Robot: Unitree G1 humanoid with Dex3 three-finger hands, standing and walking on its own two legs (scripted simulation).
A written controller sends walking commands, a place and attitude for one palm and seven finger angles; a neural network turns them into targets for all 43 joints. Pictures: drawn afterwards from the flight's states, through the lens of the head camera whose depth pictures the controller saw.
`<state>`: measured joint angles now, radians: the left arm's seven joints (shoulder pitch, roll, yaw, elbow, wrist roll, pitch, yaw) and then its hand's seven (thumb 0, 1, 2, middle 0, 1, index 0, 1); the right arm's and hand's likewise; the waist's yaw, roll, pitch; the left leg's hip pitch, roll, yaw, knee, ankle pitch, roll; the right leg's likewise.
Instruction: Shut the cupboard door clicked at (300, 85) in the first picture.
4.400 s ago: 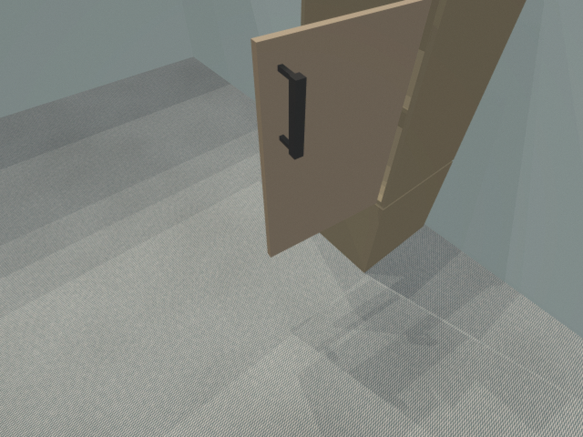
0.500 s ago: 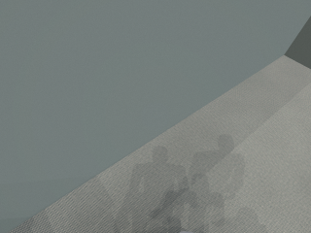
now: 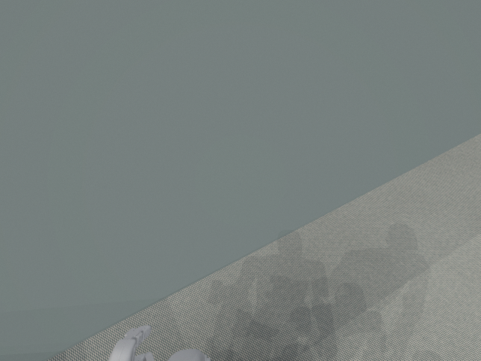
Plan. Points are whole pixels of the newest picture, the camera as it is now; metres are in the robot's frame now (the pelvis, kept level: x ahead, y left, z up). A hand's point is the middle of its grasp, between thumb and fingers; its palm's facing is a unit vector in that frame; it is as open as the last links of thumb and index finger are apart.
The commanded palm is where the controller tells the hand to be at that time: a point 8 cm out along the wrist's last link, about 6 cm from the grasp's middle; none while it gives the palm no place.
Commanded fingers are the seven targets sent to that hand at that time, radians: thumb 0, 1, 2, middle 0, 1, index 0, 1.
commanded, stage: turn to face it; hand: left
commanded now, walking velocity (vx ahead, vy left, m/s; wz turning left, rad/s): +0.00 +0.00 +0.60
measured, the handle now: out of the picture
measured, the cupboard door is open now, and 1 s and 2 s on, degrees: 83 83 83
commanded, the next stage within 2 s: none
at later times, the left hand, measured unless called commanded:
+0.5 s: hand out of the picture +0.03 +0.26 -0.17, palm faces +0.34 -0.90 -0.26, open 7.4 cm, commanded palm none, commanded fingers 0.00 0.90 0.90 -0.20 -0.30 -0.20 -0.30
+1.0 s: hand out of the picture +0.04 +0.18 -0.15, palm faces +0.59 -0.76 -0.25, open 7.3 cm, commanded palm none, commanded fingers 0.00 0.90 0.90 -0.20 -0.30 -0.20 -0.30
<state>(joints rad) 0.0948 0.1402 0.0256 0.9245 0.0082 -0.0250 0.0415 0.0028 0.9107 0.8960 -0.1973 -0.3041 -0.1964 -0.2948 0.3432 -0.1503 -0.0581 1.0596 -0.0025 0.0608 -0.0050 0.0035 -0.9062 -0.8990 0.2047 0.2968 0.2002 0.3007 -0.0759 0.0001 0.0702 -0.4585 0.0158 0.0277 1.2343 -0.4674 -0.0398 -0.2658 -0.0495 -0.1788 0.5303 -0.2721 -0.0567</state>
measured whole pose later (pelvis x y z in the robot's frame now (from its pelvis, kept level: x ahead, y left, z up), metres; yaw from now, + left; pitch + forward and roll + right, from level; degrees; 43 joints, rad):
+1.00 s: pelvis +0.08 -0.03 +0.00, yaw +37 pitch +1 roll +3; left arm 0.19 0.16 0.04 0.89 0.02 -0.01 0.03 0.00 0.92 0.90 -0.20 -0.30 -0.20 -0.30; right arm 0.17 -0.24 -0.09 0.97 -0.01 0.09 0.03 0.00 -0.91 -0.90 0.20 0.30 0.20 0.30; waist -0.02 -0.01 0.10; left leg -0.43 0.04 0.04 0.98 -0.44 -0.07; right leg -0.22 -0.13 -0.24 0.51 -0.29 -0.02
